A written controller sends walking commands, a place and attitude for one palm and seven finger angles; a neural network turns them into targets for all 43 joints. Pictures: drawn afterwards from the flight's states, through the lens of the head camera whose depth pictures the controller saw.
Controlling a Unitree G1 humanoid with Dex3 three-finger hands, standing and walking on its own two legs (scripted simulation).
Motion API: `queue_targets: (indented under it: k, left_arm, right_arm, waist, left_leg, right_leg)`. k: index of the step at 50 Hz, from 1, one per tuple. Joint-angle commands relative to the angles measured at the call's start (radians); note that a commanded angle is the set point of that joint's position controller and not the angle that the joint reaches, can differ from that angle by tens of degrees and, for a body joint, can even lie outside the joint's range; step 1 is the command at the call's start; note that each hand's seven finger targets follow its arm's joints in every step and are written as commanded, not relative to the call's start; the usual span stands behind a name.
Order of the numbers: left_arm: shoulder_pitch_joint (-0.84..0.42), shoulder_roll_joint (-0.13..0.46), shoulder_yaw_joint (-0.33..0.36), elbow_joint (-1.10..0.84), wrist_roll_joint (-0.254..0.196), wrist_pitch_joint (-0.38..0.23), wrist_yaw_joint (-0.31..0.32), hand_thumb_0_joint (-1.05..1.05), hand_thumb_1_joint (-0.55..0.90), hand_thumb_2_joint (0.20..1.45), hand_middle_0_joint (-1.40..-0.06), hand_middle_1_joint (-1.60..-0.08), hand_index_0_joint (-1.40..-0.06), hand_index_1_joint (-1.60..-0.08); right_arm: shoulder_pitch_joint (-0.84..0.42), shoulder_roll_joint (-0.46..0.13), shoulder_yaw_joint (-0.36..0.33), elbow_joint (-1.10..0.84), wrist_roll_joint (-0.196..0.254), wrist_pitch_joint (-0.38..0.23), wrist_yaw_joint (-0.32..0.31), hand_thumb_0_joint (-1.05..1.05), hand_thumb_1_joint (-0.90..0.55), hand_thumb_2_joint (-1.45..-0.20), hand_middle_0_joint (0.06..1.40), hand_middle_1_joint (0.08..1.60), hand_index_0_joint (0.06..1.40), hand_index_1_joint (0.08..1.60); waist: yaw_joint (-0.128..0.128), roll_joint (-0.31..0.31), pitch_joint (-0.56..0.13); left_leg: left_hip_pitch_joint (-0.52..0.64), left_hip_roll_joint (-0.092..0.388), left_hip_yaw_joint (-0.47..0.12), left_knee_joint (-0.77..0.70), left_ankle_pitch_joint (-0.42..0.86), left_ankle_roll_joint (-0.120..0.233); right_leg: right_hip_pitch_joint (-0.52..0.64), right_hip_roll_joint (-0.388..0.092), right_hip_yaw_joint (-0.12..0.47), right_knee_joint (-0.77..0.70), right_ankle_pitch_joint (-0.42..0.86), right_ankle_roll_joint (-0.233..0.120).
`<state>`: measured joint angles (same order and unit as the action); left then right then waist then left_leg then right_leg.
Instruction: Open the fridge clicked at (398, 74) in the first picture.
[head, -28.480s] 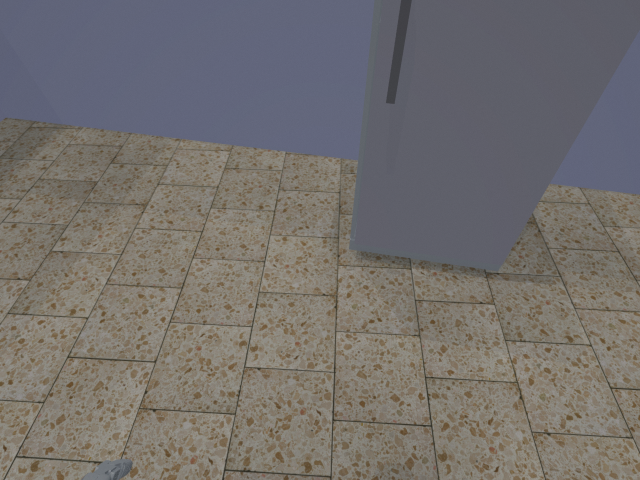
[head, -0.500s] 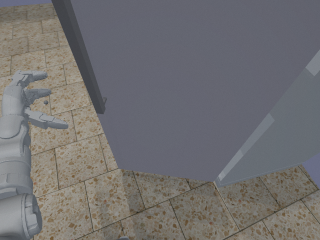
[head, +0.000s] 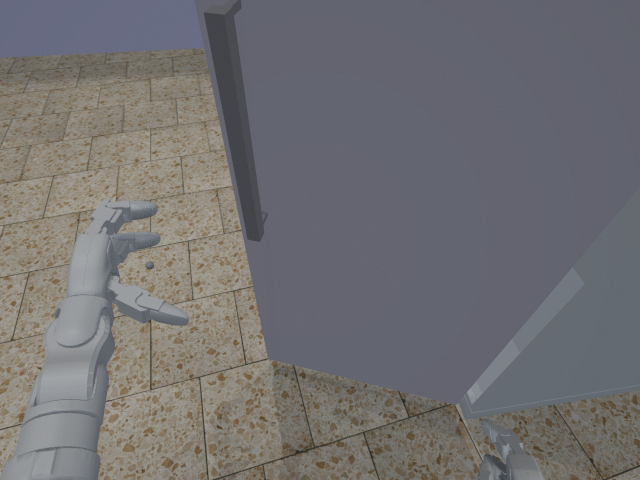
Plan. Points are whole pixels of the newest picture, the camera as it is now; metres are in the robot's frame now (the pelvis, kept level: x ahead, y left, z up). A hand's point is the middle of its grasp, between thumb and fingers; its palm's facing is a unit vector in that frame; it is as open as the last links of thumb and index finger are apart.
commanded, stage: slip the hand off the handle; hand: left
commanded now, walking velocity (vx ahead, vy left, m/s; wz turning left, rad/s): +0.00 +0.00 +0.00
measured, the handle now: (247, 143) +0.52 +0.15 +0.15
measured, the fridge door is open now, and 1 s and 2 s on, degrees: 68 68 68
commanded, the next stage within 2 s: draw the hand back to the body in 0.64 s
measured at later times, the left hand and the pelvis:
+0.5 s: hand (153, 271) +0.33 +0.24 +0.09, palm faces +0.24 -0.94 -0.22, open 14.7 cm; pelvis +0.00 -0.03 +0.00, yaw +0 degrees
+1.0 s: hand (138, 271) +0.31 +0.24 +0.12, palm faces +0.08 -1.00 -0.02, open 14.7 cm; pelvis +0.01 -0.02 +0.00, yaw -1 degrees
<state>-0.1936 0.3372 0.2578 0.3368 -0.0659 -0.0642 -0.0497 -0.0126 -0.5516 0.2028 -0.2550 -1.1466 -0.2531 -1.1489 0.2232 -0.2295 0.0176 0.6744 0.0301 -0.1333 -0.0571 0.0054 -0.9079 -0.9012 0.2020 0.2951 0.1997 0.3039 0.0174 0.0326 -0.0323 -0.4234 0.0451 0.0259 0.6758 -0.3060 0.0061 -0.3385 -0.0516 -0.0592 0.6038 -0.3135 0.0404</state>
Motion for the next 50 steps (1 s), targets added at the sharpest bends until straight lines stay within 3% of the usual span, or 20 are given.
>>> queue_targets:
  k: [1,4,7,11,13,17,24,26,28,30,34,38,39,40,42,43,44,46,47,50]
  left_arm:
    - [-0.313,0.184,0.042,-0.22,-0.011,-0.033,0.011,0.0,-0.55,0.2,-0.25,-1.15,-0.25,-1.15]
    - [-0.266,0.181,0.052,-0.265,-0.015,-0.044,0.018,0.0,-0.55,0.2,-0.25,-1.15,-0.25,-1.15]
    - [-0.315,0.247,0.107,-0.252,-0.011,-0.068,0.027,0.0,-0.55,0.2,-0.25,-1.15,-0.25,-1.15]
    - [-0.334,0.225,0.081,-0.234,-0.007,-0.085,0.018,0.0,-0.55,0.2,-0.25,-1.15,-0.25,-1.15]
    - [-0.298,0.24,0.093,-0.204,-0.013,-0.082,0.004,0.0,-0.55,0.2,-0.25,-1.15,-0.25,-1.15]
    - [-0.313,0.261,0.105,-0.146,-0.036,-0.074,-0.035,0.0,-0.55,0.2,-0.25,-1.15,-0.25,-1.15]
    - [-0.291,0.322,0.181,-0.131,-0.068,-0.106,-0.068,0.0,-0.55,0.2,-0.25,-1.15,-0.25,-1.15]
    - [-0.246,0.362,0.227,-0.116,-0.071,-0.118,-0.071,0.0,-0.55,0.2,-0.25,-1.15,-0.25,-1.15]
    - [-0.216,0.339,0.21,-0.123,-0.075,-0.123,-0.083,0.0,-0.55,0.2,-0.25,-1.15,-0.25,-1.15]
    - [-0.217,0.342,0.212,-0.151,-0.076,-0.129,-0.091,0.0,-0.55,0.2,-0.25,-1.15,-0.25,-1.15]
    - [-0.181,0.337,0.215,-0.178,-0.086,-0.121,-0.098,0.0,-0.55,0.2,-0.25,-1.15,-0.25,-1.15]
    - [-0.236,0.304,0.178,-0.197,-0.084,-0.116,-0.093,0.0,-0.55,0.2,-0.25,-1.15,-0.25,-1.15]
    - [-0.303,0.184,0.16,-0.229,-0.288,-0.133,-0.213,0.0,-0.55,0.2,-0.25,-1.15,-0.25,-1.15]
    - [-0.307,0.271,0.205,-0.241,-0.314,-0.147,-0.277,0.0,-0.55,0.2,-0.25,-1.15,-0.25,-1.15]
    - [-0.237,0.322,0.238,-0.285,-0.344,-0.149,-0.349,0.0,-0.55,0.2,-0.25,-1.15,-0.25,-1.15]
    - [-0.194,0.334,0.231,-0.275,-0.313,-0.138,-0.356,0.0,-0.55,0.2,-0.25,-1.15,-0.25,-1.15]
    - [-0.152,0.344,0.243,-0.251,-0.284,-0.124,-0.341,0.0,-0.55,0.2,-0.25,-1.15,-0.25,-1.15]
    - [-0.008,0.344,0.281,-0.204,-0.257,-0.08,-0.299,0.0,-0.55,0.2,-0.25,-1.15,-0.25,-1.15]
    - [0.025,0.299,0.264,-0.193,-0.26,-0.053,-0.285,0.0,-0.55,0.2,-0.25,-1.15,-0.25,-1.15]
    - [0.023,0.254,0.263,-0.297,-0.301,0.004,-0.266,0.0,-0.55,0.2,-0.25,-1.15,-0.25,-1.15]
  right_arm:
    - [-0.046,-0.163,-0.054,-0.121,0.001,-0.05,-0.025,0.0,-0.9,-0.9,0.2,0.3,0.2,0.3]
    - [-0.068,-0.152,-0.05,-0.131,-0.002,-0.063,-0.027,0.0,-0.9,-0.9,0.2,0.3,0.2,0.3]
    - [-0.068,-0.155,-0.046,-0.111,-0.009,-0.067,-0.034,0.0,-0.9,-0.9,0.2,0.3,0.2,0.3]
    - [-0.078,-0.148,-0.041,-0.1,-0.011,-0.075,-0.04,0.0,-0.9,-0.9,0.2,0.3,0.2,0.3]
    - [-0.077,-0.15,-0.043,-0.096,-0.009,-0.077,-0.041,0.0,-0.9,-0.9,0.2,0.3,0.2,0.3]
    - [-0.069,-0.156,-0.046,-0.086,-0.001,-0.079,-0.047,0.0,-0.9,-0.9,0.2,0.3,0.2,0.3]
    - [-0.042,-0.165,-0.061,-0.081,-0.001,-0.089,-0.046,0.0,-0.9,-0.9,0.2,0.3,0.2,0.3]
    - [-0.034,-0.17,-0.065,-0.081,-0.003,-0.088,-0.045,0.0,-0.9,-0.9,0.2,0.3,0.2,0.3]
    - [-0.032,-0.168,-0.068,-0.088,0.0,-0.09,-0.04,0.0,-0.9,-0.9,0.2,0.3,0.2,0.3]
    - [-0.028,-0.168,-0.071,-0.089,0.002,-0.092,-0.038,0.0,-0.9,-0.9,0.2,0.3,0.2,0.3]
    - [-0.02,-0.174,-0.076,-0.093,0.003,-0.095,-0.038,0.0,-0.9,-0.9,0.2,0.3,0.2,0.3]
    - [-0.023,-0.171,-0.073,-0.091,0.004,-0.102,-0.044,0.0,-0.9,-0.9,0.2,0.3,0.2,0.3]
    - [-0.04,-0.183,-0.067,-0.094,0.026,-0.122,-0.058,0.0,-0.9,-0.9,0.2,0.3,0.2,0.3]
    - [-0.046,-0.185,-0.069,-0.09,0.03,-0.135,-0.072,0.0,-0.9,-0.9,0.2,0.3,0.2,0.3]
    - [-0.042,-0.185,-0.064,-0.112,0.029,-0.154,-0.082,0.0,-0.9,-0.9,0.2,0.3,0.2,0.3]
    - [-0.047,-0.178,-0.057,-0.118,0.026,-0.156,-0.081,0.0,-0.9,-0.9,0.2,0.3,0.2,0.3]
    - [-0.048,-0.173,-0.052,-0.121,0.021,-0.155,-0.079,0.0,-0.9,-0.9,0.2,0.3,0.2,0.3]
    - [-0.058,-0.17,-0.045,-0.139,0.017,-0.15,-0.063,0.0,-0.9,-0.9,0.2,0.3,0.2,0.3]
    - [-0.073,-0.162,-0.039,-0.152,0.022,-0.146,-0.057,0.0,-0.9,-0.9,0.2,0.3,0.2,0.3]
    - [-0.098,-0.161,-0.04,-0.187,0.032,-0.143,-0.05,0.0,-0.9,-0.9,0.2,0.3,0.2,0.3]
  waist:
    - [-0.026,0.019,-0.177]
    - [-0.008,0.023,-0.21]
    - [-0.015,-0.005,-0.197]
    - [-0.022,0.022,-0.182]
    - [-0.013,0.045,-0.184]
    - [-0.023,0.017,-0.163]
    - [-0.013,-0.024,-0.209]
    - [0.001,-0.043,-0.218]
    - [0.001,-0.035,-0.223]
    - [0.003,0.019,-0.228]
    - [-0.003,0.007,-0.229]
    - [-0.02,0.017,-0.202]
    - [-0.05,-0.04,-0.232]
    - [-0.024,-0.015,-0.273]
    - [0.002,0.037,-0.338]
    - [0.015,0.072,-0.318]
    - [0.019,0.066,-0.277]
    - [0.048,0.059,-0.187]
    - [0.046,0.024,-0.143]
    - [0.052,-0.001,-0.17]
  left_leg:
    - [0.162,-0.022,-0.052,-0.16,0.092,-0.009]
    - [0.185,-0.026,-0.045,-0.157,0.112,-0.008]
    - [0.167,-0.03,-0.038,-0.153,0.104,-0.004]
    - [0.169,-0.037,-0.022,-0.146,0.099,0.001]
    - [0.159,-0.043,-0.015,-0.143,0.097,0.001]
    - [0.136,-0.047,-0.006,-0.135,0.074,0.006]
    - [0.122,-0.052,0.002,-0.1,0.129,0.011]
    - [0.107,-0.052,0.002,-0.089,0.146,0.012]
    - [0.107,-0.053,0.008,-0.083,0.159,0.014]
    - [0.117,-0.053,0.009,-0.08,0.181,0.011]
    - [0.12,-0.05,0.007,-0.068,0.2,0.013]
    - [0.124,-0.046,-0.002,-0.073,0.188,0.011]
    - [0.171,-0.047,-0.013,-0.086,0.198,0.006]
    - [0.197,-0.046,-0.008,-0.083,0.225,0.007]
    - [0.233,-0.05,-0.01,-0.083,0.294,0.012]
    - [0.226,-0.05,-0.007,-0.088,0.304,0.011]
    - [0.208,-0.048,-0.011,-0.098,0.299,0.009]
    - [0.16,-0.047,-0.015,-0.115,0.281,0.005]
    - [0.14,-0.045,-0.014,-0.13,0.261,0.002]
    - [0.163,-0.043,-0.014,-0.143,0.237,-0.003]
  right_leg:
    - [0.003,0.084,-0.02,-0.079,0.075,-0.055]
    - [0.025,0.081,-0.016,-0.08,0.085,-0.055]
    - [0.032,0.077,-0.005,-0.091,0.084,-0.051]
    - [0.031,0.074,0.004,-0.101,0.083,-0.049]
    - [0.043,0.068,0.012,-0.101,0.093,-0.048]
    - [0.039,0.06,0.028,-0.114,0.083,-0.042]
    - [0.066,0.052,0.05,-0.082,0.174,-0.032]
    - [0.086,0.05,0.056,-0.066,0.205,-0.032]
    - [0.081,0.048,0.055,-0.053,0.236,-0.028]
    - [0.08,0.053,0.05,-0.043,0.257,-0.034]
    - [0.066,0.058,0.044,-0.032,0.28,-0.032]
    - [0.033,0.064,0.032,-0.037,0.241,-0.035]
    - [0.093,0.064,0.04,-0.07,0.279,-0.047]
    - [0.133,0.064,0.047,-0.062,0.322,-0.047]
    - [0.173,0.062,0.045,-0.041,0.408,-0.047]
    - [0.156,0.062,0.037,-0.032,0.403,-0.046]
    - [0.135,0.065,0.026,-0.031,0.379,-0.045]
    - [0.117,0.065,0.01,-0.032,0.328,-0.048]
    - [0.103,0.063,0.001,-0.039,0.306,-0.046]
    - [0.124,0.066,-0.003,-0.06,0.273,-0.046]
